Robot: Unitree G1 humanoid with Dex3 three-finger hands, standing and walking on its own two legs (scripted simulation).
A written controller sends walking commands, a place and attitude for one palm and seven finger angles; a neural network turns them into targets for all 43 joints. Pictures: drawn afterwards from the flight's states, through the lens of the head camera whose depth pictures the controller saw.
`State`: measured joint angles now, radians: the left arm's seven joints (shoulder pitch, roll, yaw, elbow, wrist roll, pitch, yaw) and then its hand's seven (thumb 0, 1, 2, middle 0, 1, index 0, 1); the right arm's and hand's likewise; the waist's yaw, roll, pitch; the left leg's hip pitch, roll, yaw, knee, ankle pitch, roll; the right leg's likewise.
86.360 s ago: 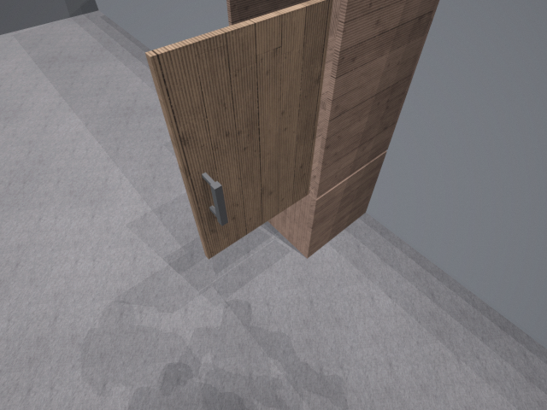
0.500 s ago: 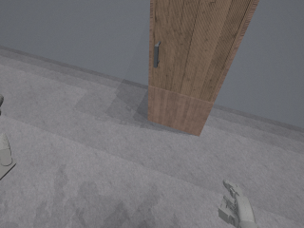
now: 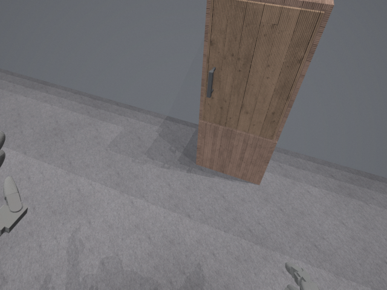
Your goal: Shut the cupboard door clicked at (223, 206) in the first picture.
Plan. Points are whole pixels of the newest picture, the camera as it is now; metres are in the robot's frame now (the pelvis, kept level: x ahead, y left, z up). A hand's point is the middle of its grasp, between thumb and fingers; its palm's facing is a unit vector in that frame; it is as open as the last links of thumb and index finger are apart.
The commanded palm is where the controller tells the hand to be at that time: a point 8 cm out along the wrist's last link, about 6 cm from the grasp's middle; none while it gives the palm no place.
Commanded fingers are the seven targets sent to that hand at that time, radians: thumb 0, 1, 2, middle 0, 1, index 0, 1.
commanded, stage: stop stepping back and stand still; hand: left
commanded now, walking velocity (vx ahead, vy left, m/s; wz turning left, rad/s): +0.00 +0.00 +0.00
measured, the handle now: (211, 82) +1.00 -0.03 -0.09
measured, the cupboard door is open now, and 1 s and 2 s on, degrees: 0 0 0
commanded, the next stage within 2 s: let the arm hang, fingers relaxed in 0.28 s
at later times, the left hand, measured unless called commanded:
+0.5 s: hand (58, 250) +0.19 +0.28 +0.00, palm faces +0.18 -0.87 -0.46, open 7.4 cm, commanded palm none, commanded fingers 0.00 0.90 0.90 -0.20 -0.30 -0.20 -0.30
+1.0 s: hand out of the picture -0.06 +0.19 -0.17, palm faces +0.02 -0.97 -0.22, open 7.3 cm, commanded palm none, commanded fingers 0.00 0.90 0.90 -0.20 -0.30 -0.20 -0.30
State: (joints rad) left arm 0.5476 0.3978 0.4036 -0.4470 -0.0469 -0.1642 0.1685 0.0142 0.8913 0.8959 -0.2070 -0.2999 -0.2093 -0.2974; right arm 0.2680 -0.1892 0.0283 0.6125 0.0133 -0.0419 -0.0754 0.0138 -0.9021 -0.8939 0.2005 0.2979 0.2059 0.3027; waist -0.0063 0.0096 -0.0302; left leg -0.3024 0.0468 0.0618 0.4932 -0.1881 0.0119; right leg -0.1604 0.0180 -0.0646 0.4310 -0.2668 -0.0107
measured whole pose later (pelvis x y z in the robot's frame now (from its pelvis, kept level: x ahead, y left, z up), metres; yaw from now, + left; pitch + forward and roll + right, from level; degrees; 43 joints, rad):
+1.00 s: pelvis +0.00 +0.00 +0.00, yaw +0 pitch -2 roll -1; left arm 0.35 0.20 0.01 1.17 0.01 0.01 0.02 0.01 0.92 0.90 -0.20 -0.30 -0.20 -0.29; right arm 0.29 -0.18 0.00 1.12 -0.01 0.03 -0.02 0.01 -0.91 -0.89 0.20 0.30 0.20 0.30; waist 0.00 0.01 0.07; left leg -0.24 0.03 0.07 0.42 -0.15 0.02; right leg -0.11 0.00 -0.06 0.40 -0.25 -0.01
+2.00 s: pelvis +0.02 +0.00 +0.01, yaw +0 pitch -2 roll +0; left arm 0.24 0.22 0.01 1.15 0.01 -0.01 0.02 0.00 0.91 0.90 -0.20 -0.30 -0.20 -0.29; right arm 0.19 -0.23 -0.01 1.12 -0.01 0.00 -0.02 0.01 -0.91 -0.89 0.20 0.30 0.20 0.30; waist 0.00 0.00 0.05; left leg -0.17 0.01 0.08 0.37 -0.15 0.02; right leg -0.06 -0.01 -0.05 0.35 -0.25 0.00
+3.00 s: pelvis +0.04 -0.01 +0.01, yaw +0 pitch -2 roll +0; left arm 0.19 0.25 0.01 1.14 0.01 -0.01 0.02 0.00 0.91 0.90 -0.20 -0.30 -0.20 -0.30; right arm 0.16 -0.26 0.00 1.13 -0.01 0.00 -0.02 0.01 -0.90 -0.89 0.20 0.30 0.21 0.30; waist 0.00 0.00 0.05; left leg -0.14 0.02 0.07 0.34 -0.17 0.00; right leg -0.01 0.00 -0.06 0.30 -0.26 -0.02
